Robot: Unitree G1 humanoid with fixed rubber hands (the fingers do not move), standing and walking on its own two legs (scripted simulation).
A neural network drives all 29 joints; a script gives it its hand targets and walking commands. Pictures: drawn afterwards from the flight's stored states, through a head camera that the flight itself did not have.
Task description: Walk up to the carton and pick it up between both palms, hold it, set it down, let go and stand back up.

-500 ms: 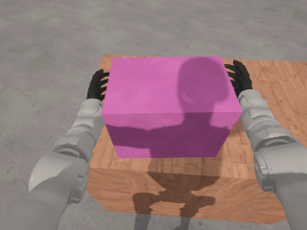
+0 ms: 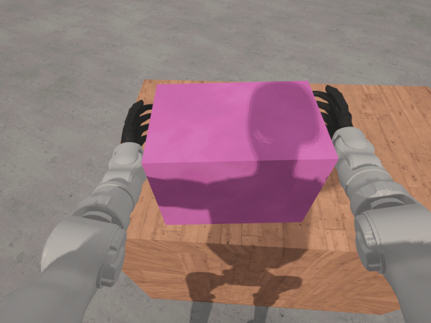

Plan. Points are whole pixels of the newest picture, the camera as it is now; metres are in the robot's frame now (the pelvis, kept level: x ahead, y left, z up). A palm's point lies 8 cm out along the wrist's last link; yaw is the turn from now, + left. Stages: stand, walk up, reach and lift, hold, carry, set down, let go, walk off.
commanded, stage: reach and lift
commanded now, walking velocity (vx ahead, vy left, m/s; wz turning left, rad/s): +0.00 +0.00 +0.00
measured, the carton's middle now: (233, 156) +0.44 -0.03 +0.04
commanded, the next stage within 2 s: none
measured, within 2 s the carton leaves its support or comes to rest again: leaves its support in 0.62 s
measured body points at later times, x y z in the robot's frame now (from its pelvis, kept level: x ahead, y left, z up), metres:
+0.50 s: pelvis +0.01 +0.01 +0.01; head +0.05 +0.00 +0.45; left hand +0.46 +0.16 +0.09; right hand +0.46 -0.23 +0.11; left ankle -0.03 +0.16 -0.73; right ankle +0.08 -0.12 -0.73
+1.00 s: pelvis +0.02 +0.02 +0.02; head +0.03 +0.01 +0.47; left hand +0.44 +0.19 +0.14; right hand +0.44 -0.20 +0.14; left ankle -0.03 +0.16 -0.73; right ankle +0.08 -0.12 -0.73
